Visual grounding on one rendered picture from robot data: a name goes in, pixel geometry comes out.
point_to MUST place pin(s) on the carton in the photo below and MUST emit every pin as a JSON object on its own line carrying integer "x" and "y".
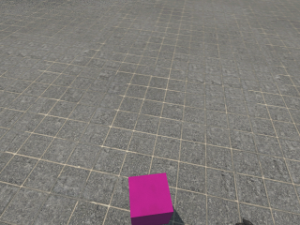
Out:
{"x": 150, "y": 199}

